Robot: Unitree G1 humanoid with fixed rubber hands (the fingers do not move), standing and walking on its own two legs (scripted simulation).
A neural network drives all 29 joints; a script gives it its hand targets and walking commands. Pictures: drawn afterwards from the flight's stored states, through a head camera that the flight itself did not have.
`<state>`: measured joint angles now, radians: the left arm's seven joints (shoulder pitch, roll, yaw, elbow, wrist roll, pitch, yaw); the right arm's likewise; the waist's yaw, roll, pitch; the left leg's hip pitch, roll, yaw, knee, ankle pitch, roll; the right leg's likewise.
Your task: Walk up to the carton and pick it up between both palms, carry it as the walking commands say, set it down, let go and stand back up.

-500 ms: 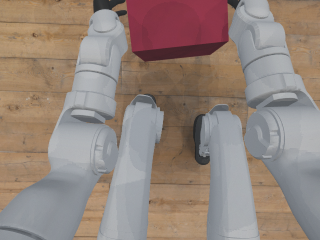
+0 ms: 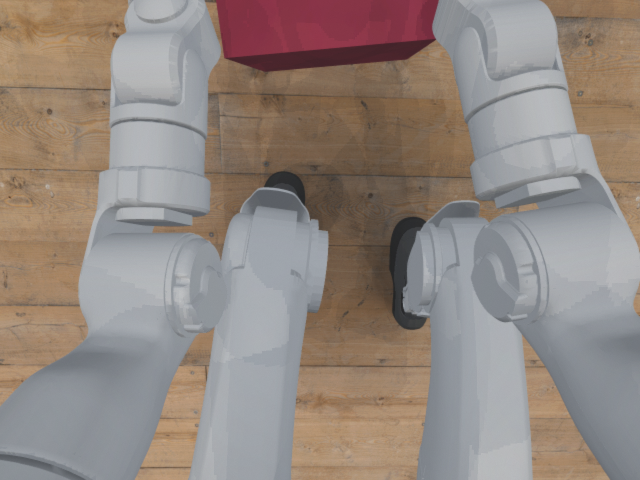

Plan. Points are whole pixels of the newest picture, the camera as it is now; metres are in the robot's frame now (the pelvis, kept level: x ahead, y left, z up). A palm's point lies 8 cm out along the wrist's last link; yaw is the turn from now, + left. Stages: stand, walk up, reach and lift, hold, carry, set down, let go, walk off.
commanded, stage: set down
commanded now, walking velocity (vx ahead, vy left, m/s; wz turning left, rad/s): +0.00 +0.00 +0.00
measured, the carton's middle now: out of the picture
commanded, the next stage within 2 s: none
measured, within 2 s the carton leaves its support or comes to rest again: rests again in 1.04 s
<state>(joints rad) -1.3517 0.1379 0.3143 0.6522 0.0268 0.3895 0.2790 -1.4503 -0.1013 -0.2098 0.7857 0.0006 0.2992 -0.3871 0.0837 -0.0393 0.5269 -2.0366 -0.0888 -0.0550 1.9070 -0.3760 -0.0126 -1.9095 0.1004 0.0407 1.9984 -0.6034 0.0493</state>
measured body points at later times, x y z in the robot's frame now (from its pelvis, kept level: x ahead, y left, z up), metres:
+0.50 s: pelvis +0.01 -0.01 -0.04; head +0.38 +0.03 +0.20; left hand +0.54 +0.20 -0.23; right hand +0.57 -0.07 -0.21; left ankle +0.17 +0.11 -0.41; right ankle +0.12 -0.14 -0.41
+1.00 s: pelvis +0.02 -0.02 -0.05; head +0.40 +0.00 +0.17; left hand +0.55 +0.20 -0.26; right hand +0.57 -0.07 -0.25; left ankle +0.17 +0.11 -0.41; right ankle +0.12 -0.14 -0.41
